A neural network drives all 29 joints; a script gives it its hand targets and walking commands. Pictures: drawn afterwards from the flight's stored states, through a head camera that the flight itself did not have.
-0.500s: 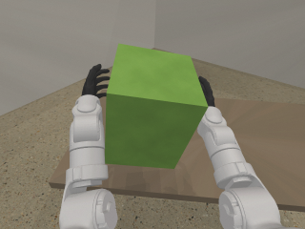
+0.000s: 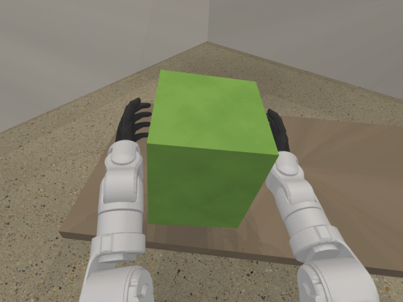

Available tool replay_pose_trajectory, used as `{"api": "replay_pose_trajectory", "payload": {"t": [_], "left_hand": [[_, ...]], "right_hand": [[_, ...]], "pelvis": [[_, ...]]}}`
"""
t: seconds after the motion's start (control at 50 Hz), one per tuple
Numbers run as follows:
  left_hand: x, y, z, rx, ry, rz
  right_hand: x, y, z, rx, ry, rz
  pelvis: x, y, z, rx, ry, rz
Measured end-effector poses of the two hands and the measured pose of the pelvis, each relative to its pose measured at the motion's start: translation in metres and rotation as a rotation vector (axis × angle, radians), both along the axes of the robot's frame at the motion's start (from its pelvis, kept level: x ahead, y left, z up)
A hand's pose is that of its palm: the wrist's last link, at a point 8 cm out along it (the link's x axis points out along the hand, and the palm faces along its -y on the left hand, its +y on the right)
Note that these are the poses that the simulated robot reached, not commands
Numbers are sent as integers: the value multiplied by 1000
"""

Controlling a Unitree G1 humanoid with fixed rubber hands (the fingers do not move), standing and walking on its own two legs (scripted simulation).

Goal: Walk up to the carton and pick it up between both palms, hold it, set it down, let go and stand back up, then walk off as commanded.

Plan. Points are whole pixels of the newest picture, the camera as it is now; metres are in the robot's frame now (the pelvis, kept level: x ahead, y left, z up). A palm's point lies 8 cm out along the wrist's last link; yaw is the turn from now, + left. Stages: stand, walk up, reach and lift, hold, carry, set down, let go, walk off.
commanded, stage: set down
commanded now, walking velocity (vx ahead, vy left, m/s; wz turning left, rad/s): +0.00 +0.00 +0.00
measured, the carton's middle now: (201, 153) +0.40 +0.02 +0.11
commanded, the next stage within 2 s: none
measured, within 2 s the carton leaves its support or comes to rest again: rests again in 1.76 s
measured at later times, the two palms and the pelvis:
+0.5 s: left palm (136, 157) +0.38 +0.16 +0.12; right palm (275, 156) +0.39 -0.13 +0.12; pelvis +0.00 -0.01 +0.00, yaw -1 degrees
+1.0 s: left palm (139, 167) +0.38 +0.16 +0.08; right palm (268, 160) +0.41 -0.13 +0.08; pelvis +0.00 -0.01 +0.00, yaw -2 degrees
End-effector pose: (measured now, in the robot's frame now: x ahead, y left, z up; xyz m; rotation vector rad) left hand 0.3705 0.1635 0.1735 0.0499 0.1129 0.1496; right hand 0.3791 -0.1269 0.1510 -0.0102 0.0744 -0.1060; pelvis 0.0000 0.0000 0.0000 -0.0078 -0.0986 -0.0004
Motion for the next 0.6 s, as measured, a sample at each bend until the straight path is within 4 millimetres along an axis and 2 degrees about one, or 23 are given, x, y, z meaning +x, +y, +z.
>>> {"api": "replay_pose_trajectory", "payload": {"t": [0.16,0.38,0.6], "left_hand": [[-1,8,-23,-7,50,18],[4,-5,-48,-29,90,14],[7,-8,-49,-32,84,48]], "right_hand": [[4,7,-14,-10,38,15],[6,-5,-34,-28,69,10],[19,-8,-30,-10,62,39]], "pelvis": [[3,-3,1,3,-6,10],[0,-6,1,1,40,-7],[-1,-10,1,4,84,-20]]}}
